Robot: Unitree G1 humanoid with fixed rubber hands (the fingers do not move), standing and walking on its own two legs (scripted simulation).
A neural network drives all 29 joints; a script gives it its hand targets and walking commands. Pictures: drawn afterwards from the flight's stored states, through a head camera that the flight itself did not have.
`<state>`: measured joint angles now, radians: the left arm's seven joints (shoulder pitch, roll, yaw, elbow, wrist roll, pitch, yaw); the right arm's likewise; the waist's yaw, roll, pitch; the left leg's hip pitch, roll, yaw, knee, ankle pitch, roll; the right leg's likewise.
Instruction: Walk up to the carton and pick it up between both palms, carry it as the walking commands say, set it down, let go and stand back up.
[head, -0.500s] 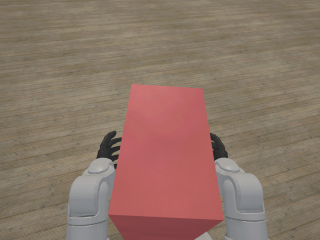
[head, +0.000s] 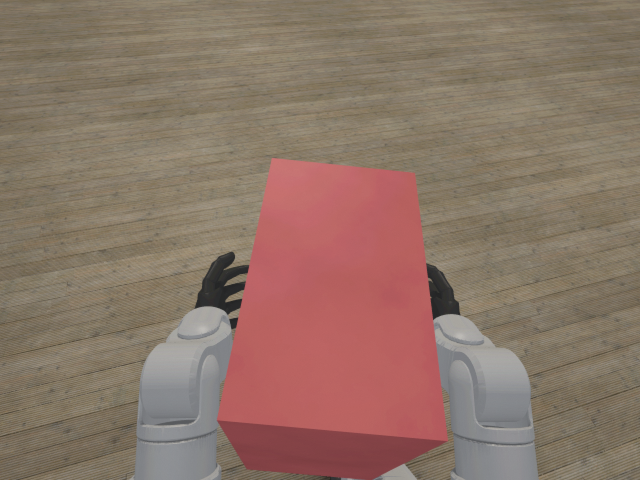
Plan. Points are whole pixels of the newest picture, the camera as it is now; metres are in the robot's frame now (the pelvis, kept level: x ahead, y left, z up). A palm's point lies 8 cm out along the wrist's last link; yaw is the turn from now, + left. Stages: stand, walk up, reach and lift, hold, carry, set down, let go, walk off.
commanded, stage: carry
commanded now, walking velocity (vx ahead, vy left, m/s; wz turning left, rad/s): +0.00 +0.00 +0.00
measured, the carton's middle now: (325, 331) +0.29 -0.01 +0.03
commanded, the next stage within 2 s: none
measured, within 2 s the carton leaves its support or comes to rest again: neither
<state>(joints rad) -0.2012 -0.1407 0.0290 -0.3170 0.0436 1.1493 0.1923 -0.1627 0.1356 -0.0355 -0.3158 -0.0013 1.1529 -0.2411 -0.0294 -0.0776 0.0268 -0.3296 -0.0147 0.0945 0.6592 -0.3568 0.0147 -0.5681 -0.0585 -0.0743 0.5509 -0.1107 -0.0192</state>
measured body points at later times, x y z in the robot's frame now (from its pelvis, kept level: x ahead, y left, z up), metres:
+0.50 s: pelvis -0.18 -0.02 +0.00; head -0.20 +0.00 +0.45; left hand +0.11 +0.08 +0.08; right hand +0.08 -0.18 +0.08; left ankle -0.08 +0.07 -0.72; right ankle -0.07 -0.14 -0.68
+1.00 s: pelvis -0.31 -0.06 +0.01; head -0.31 -0.05 +0.46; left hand -0.02 +0.06 +0.09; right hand -0.04 -0.20 +0.09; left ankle -0.25 +0.05 -0.72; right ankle -0.20 -0.13 -0.72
